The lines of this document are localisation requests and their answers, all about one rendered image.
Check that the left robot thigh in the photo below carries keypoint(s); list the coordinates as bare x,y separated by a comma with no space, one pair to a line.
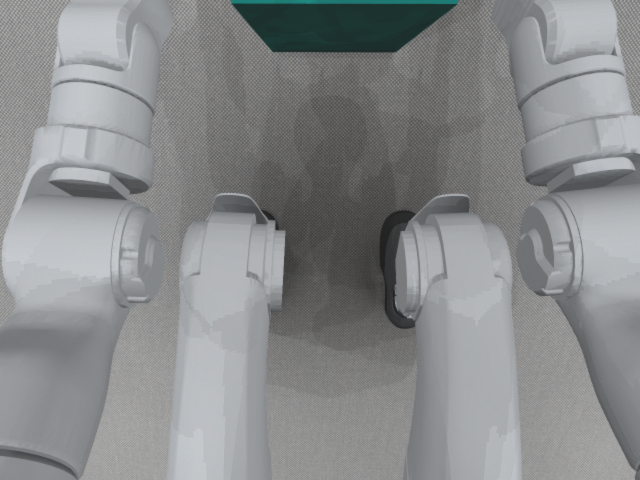
219,428

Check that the right robot upper arm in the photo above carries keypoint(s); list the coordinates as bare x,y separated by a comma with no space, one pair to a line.
582,248

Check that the right robot thigh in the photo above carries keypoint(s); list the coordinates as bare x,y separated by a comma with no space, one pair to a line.
465,423

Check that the robot thigh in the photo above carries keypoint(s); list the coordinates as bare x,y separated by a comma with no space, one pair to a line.
465,423
219,428

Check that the robot left forearm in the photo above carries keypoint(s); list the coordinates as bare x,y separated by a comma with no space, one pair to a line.
104,90

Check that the left robot upper arm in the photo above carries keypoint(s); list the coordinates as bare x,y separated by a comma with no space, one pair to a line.
75,266

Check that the robot right forearm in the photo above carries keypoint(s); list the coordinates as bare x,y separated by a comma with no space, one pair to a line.
570,85

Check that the carton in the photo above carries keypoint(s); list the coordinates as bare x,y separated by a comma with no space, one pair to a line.
340,25

